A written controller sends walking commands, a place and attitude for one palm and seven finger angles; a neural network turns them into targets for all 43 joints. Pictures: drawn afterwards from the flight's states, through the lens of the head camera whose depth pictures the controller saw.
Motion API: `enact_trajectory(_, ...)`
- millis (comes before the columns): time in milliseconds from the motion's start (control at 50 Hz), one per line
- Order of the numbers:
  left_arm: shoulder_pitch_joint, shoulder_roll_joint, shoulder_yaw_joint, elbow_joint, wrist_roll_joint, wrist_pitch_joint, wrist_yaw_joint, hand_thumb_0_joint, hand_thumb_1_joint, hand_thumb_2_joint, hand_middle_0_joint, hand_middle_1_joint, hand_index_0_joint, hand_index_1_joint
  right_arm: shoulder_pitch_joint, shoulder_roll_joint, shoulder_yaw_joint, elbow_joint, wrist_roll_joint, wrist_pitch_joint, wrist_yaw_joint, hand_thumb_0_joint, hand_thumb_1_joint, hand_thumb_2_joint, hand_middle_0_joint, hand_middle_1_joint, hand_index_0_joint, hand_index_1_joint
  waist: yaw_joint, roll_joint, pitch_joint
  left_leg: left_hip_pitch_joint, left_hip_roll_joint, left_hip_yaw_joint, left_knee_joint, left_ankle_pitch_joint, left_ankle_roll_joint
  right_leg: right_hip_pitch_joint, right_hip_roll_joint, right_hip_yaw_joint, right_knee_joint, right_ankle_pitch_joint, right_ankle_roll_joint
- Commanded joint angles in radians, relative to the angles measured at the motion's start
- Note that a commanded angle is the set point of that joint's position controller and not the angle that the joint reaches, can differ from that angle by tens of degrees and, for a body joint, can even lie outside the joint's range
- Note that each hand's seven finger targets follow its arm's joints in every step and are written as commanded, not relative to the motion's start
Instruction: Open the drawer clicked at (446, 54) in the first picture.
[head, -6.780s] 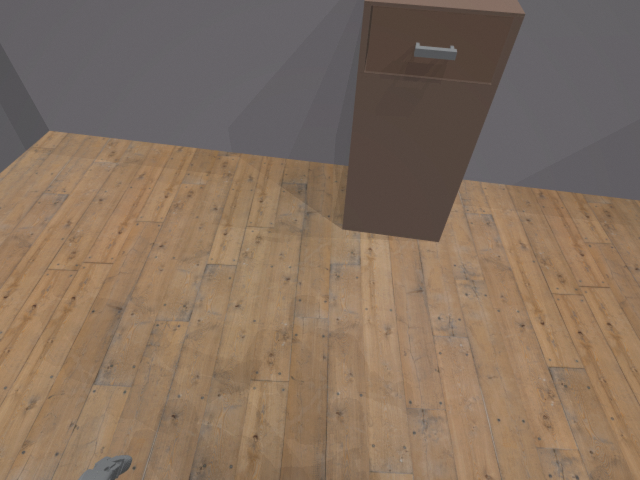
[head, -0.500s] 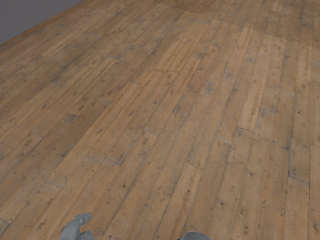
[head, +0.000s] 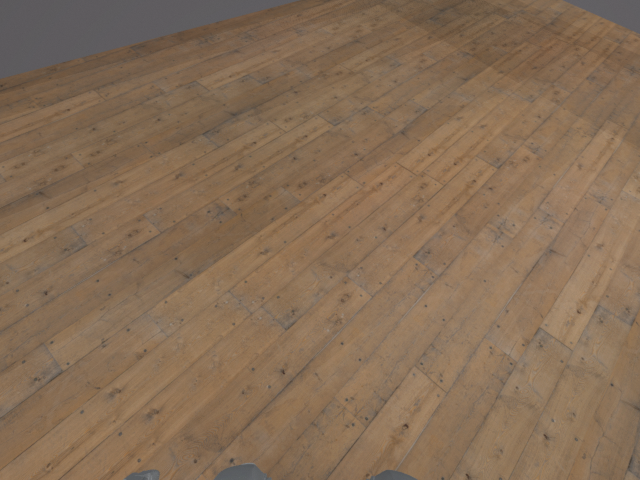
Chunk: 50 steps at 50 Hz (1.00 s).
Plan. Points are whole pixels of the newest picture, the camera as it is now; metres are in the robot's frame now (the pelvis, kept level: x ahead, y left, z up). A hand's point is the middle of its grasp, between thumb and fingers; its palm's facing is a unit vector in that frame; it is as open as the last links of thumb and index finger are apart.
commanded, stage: turn to face it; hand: left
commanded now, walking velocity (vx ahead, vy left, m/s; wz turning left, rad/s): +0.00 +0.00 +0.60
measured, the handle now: out of the picture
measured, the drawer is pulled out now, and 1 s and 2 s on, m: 0.00 0.00 0.00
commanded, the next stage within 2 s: none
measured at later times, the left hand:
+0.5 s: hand out of the picture +0.05 +0.17 -0.13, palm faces +0.28 -0.92 -0.26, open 7.4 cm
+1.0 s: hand out of the picture -0.14 +0.15 -0.17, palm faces +0.61 -0.75 -0.24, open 7.4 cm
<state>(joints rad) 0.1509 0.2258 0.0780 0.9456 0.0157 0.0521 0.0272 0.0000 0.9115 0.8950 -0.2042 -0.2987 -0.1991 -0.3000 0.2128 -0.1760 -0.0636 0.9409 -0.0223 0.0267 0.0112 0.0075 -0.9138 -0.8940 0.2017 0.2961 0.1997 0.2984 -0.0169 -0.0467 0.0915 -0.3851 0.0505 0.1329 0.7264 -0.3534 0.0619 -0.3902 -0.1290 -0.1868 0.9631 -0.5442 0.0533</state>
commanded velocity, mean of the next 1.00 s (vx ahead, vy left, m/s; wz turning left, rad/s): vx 0.00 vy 0.00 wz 0.60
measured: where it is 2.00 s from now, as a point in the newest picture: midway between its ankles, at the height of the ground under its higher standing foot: outside the picture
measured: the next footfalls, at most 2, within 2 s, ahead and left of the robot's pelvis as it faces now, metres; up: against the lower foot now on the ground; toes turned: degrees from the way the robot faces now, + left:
right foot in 0.50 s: +0.05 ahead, -0.16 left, +0.00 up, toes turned +15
left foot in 0.96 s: -0.08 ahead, +0.07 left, +0.00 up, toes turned +42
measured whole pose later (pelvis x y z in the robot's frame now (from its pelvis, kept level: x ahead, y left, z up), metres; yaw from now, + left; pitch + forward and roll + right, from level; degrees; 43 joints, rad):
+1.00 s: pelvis -0.04 -0.04 +0.00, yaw +37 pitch +1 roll +1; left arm 0.25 0.26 0.06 0.93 0.01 0.04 0.01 0.01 0.91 0.89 -0.21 -0.30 -0.20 -0.30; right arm 0.11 -0.24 -0.06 0.90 -0.01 0.04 0.03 0.01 -0.91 -0.89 0.20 0.30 0.20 0.30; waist 0.02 -0.06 0.11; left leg -0.30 0.01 0.10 0.63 -0.33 0.02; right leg -0.31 -0.20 -0.22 0.83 -0.49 0.07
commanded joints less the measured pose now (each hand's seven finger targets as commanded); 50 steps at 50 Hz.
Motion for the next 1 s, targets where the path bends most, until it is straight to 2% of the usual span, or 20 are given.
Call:
enact_trajectory(0,-0.059,0.052,0.021,-0.106,0.007,-0.026,-0.009,0.0,0.9,0.9,-0.2,-0.3,-0.2,-0.3,0.088,-0.198,-0.039,-0.054,-0.003,-0.024,-0.029,0.0,-0.9,-0.9,0.2,0.3,0.2,0.3,-0.028,0.217,-0.164,0.257,0.276,-0.401,-0.386,0.489,0.061,-0.258,0.006,0.184,0.292,0.116,0.023)
enact_trajectory(80,0.025,0.075,0.025,-0.064,0.004,-0.022,-0.013,0.0,0.9,0.9,-0.2,-0.3,-0.2,-0.3,0.05,-0.204,-0.037,-0.07,0.005,-0.036,-0.03,0.0,-0.9,-0.9,0.2,0.3,0.2,0.3,-0.003,0.142,-0.209,0.304,0.197,-0.311,-0.391,0.506,0.046,-0.212,0.022,0.19,0.256,0.215,0.046)
enact_trajectory(140,0.016,0.081,0.024,-0.071,0.003,-0.02,-0.009,0.0,0.9,0.9,-0.2,-0.3,-0.2,-0.3,0.075,-0.208,-0.04,-0.063,0.006,-0.034,-0.028,0.0,-0.9,-0.9,0.2,0.3,0.2,0.3,-0.013,0.123,-0.204,0.328,0.193,-0.35,-0.399,0.503,0.064,-0.207,0.029,0.201,0.195,0.208,0.059)
enact_trajectory(300,-0.034,0.092,0.017,-0.108,-0.001,-0.015,-0.004,0.0,0.9,0.9,-0.2,-0.3,-0.2,-0.3,0.049,-0.241,-0.055,-0.072,-0.002,-0.009,-0.015,0.0,-0.9,-0.9,0.2,0.3,0.2,0.3,-0.031,0.209,-0.117,0.193,0.175,-0.49,-0.44,0.218,0.109,-0.11,0.058,0.199,-0.033,0.12,0.05)
enact_trajectory(420,0.102,0.086,0.015,-0.099,-0.012,-0.03,0.001,0.0,0.9,0.9,-0.2,-0.3,-0.2,-0.3,-0.031,-0.249,-0.068,-0.107,-0.003,0.007,-0.006,0.0,-0.9,-0.9,0.2,0.3,0.2,0.3,0.025,0.214,-0.174,0.049,0.105,-0.525,-0.374,0.198,0.065,0.188,0.121,0.169,-0.404,0.199,0.012)
enact_trajectory(440,0.154,0.106,0.021,-0.09,-0.01,-0.037,0.004,0.0,0.9,0.9,-0.2,-0.3,-0.2,-0.3,-0.051,-0.232,-0.068,-0.117,0.002,0.01,-0.004,0.0,-0.9,-0.9,0.2,0.3,0.2,0.3,0.051,0.174,-0.181,-0.036,0.055,-0.487,-0.326,0.132,0.019,0.311,0.101,0.166,-0.556,0.275,-0.001)
enact_trajectory(460,0.175,0.185,0.037,-0.095,0.006,-0.048,0.012,0.0,0.9,0.9,-0.2,-0.3,-0.2,-0.3,-0.028,-0.164,-0.062,-0.127,0.011,0.016,0.001,0.0,-0.9,-0.9,0.2,0.3,0.2,0.3,0.06,-0.049,-0.182,-0.219,-0.052,-0.366,-0.109,-0.038,-0.057,0.438,-0.104,0.371,-0.724,0.14,-0.069)
enact_trajectory(480,0.128,0.263,0.042,-0.123,0.015,-0.046,0.016,0.0,0.9,0.9,-0.2,-0.3,-0.2,-0.3,-0.031,-0.13,-0.055,-0.154,0.006,0.013,-0.001,0.0,-0.9,-0.9,0.2,0.3,0.2,0.3,0.06,-0.301,-0.128,-0.345,-0.155,-0.188,0.171,-0.195,-0.12,0.352,-0.36,0.64,-0.8,0.074,-0.169)
enact_trajectory(500,0.054,0.242,0.031,-0.151,0.004,-0.04,0.021,0.0,0.9,0.9,-0.2,-0.3,-0.2,-0.3,-0.056,-0.196,-0.067,-0.152,-0.003,0.016,0.002,0.0,-0.9,-0.9,0.2,0.3,0.2,0.3,0.038,-0.167,-0.101,-0.251,-0.084,-0.229,0.328,-0.185,-0.104,0.167,-0.384,0.569,-0.798,0.105,-0.198)
enact_trajectory(520,-0.027,0.185,0.024,-0.165,0.004,-0.049,0.021,0.0,0.9,0.9,-0.2,-0.3,-0.2,-0.3,-0.036,-0.185,-0.068,-0.133,-0.007,0.025,0.008,0.0,-0.9,-0.9,0.2,0.3,0.2,0.3,-0.008,-0.128,-0.061,-0.239,-0.058,-0.237,0.395,-0.113,-0.098,0.119,-0.297,0.457,-0.782,0.149,-0.176)
enact_trajectory(560,-0.06,0.138,0.005,-0.164,0.0,-0.06,0.011,0.0,0.9,0.9,-0.2,-0.3,-0.2,-0.3,0.001,-0.173,-0.063,-0.09,-0.009,0.033,0.017,0.0,-0.9,-0.9,0.2,0.3,0.2,0.3,-0.033,-0.104,-0.023,-0.234,-0.036,-0.184,0.492,-0.016,-0.122,0.132,-0.194,0.299,-0.705,0.353,-0.136)
enact_trajectory(600,-0.024,0.118,-0.002,-0.15,0.002,-0.067,0.01,0.0,0.9,0.9,-0.2,-0.3,-0.2,-0.3,0.011,-0.156,-0.057,-0.081,-0.002,0.033,0.023,0.0,-0.9,-0.9,0.2,0.3,0.2,0.3,-0.029,-0.097,-0.034,-0.238,-0.028,-0.154,0.493,0.02,-0.136,0.19,-0.169,0.203,-0.659,0.509,-0.131)
enact_trajectory(740,0.124,0.169,0.008,-0.101,0.012,-0.06,0.008,0.0,0.9,0.9,-0.2,-0.3,-0.2,-0.3,-0.122,-0.145,-0.037,-0.108,0.001,0.038,0.024,0.0,-0.9,-0.9,0.2,0.3,0.2,0.3,0.051,-0.147,-0.058,-0.196,-0.001,-0.088,0.274,-0.053,-0.157,0.316,-0.222,0.145,-0.621,0.635,-0.162)
enact_trajectory(820,0.149,0.204,0.02,-0.087,0.015,-0.053,0.005,0.0,0.9,0.9,-0.2,-0.3,-0.2,-0.3,-0.148,-0.131,-0.02,-0.117,0.009,0.023,0.024,0.0,-0.9,-0.9,0.2,0.3,0.2,0.3,0.075,-0.187,-0.108,-0.085,-0.011,-0.028,0.062,-0.084,-0.138,0.362,-0.242,0.098,-0.541,0.794,-0.163)
enact_trajectory(860,0.141,0.214,0.026,-0.082,0.015,-0.048,0.003,0.0,0.9,0.9,-0.2,-0.3,-0.2,-0.3,-0.122,-0.134,-0.017,-0.115,0.011,0.016,0.02,0.0,-0.9,-0.9,0.2,0.3,0.2,0.3,0.064,-0.202,-0.132,-0.019,-0.024,-0.006,-0.037,-0.063,-0.122,0.363,-0.245,0.074,-0.494,0.826,-0.149)
enact_trajectory(900,0.118,0.21,0.029,-0.082,0.006,-0.044,0.0,0.0,0.9,0.9,-0.2,-0.3,-0.2,-0.3,-0.051,-0.165,-0.024,-0.102,0.009,0.004,0.019,0.0,-0.9,-0.9,0.2,0.3,0.2,0.3,0.021,-0.138,-0.179,0.128,-0.026,-0.01,-0.25,0.098,-0.106,0.327,-0.222,0.016,-0.363,0.781,-0.095)
enact_trajectory(920,0.115,0.189,0.028,-0.095,-0.004,-0.042,-0.003,0.0,0.9,0.9,-0.2,-0.3,-0.2,-0.3,0.026,-0.227,-0.042,-0.083,0.004,-0.008,0.017,0.0,-0.9,-0.9,0.2,0.3,0.2,0.3,-0.026,0.001,-0.24,0.334,0.039,-0.099,-0.342,0.322,-0.072,0.181,-0.186,-0.013,-0.183,0.657,-0.042)
enact_trajectory(940,0.085,0.118,0.011,-0.145,-0.01,-0.041,-0.013,0.0,0.9,0.9,-0.2,-0.3,-0.2,-0.3,0.094,-0.348,-0.072,-0.075,0.002,-0.017,0.008,0.0,-0.9,-0.9,0.2,0.3,0.2,0.3,-0.069,0.345,-0.258,0.532,0.317,-0.466,-0.329,0.788,0.06,-0.169,-0.033,-0.022,0.043,0.023,0.043)
enact_trajectory(960,0.017,0.113,-0.002,-0.171,-0.001,-0.031,-0.007,0.0,0.9,0.9,-0.2,-0.3,-0.2,-0.3,0.157,-0.375,-0.076,-0.045,0.014,-0.007,0.001,0.0,-0.9,-0.9,0.2,0.3,0.2,0.3,-0.089,0.317,-0.269,0.515,0.39,-0.484,-0.304,1.018,0.149,-0.224,-0.01,0.091,0.151,-0.145,0.044)
enact_trajectory(980,-0.004,0.121,0.0,-0.161,0.004,-0.021,-0.003,0.0,0.9,0.9,-0.2,-0.3,-0.2,-0.3,0.138,-0.337,-0.066,-0.036,0.009,-0.008,-0.008,0.0,-0.9,-0.9,0.2,0.3,0.2,0.3,-0.079,0.267,-0.235,0.465,0.354,-0.412,-0.306,0.941,0.151,-0.223,-0.031,0.134,0.198,-0.09,0.037)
